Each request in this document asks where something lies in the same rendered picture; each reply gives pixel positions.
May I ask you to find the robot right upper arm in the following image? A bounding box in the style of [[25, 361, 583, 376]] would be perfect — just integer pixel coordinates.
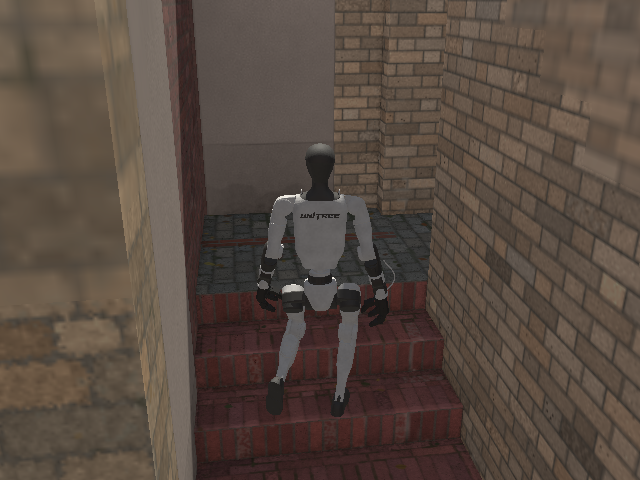
[[344, 195, 376, 261]]

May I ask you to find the robot left upper arm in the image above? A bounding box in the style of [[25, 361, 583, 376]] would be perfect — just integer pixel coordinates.
[[265, 195, 296, 259]]

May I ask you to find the left robot forearm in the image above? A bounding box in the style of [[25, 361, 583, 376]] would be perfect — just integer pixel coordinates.
[[257, 241, 278, 290]]

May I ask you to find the robot right shin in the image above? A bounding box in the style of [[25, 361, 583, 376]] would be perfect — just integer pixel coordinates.
[[334, 324, 358, 402]]

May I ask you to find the robot left hand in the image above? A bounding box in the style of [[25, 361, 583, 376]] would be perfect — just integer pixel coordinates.
[[256, 285, 282, 312]]

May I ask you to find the right robot foot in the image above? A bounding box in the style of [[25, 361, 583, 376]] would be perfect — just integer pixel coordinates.
[[330, 388, 350, 417]]

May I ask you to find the robot right hand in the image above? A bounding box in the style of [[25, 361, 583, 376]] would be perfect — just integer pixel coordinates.
[[361, 295, 389, 327]]

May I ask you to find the right robot forearm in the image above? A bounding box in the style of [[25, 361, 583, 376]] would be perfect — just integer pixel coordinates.
[[364, 243, 388, 300]]

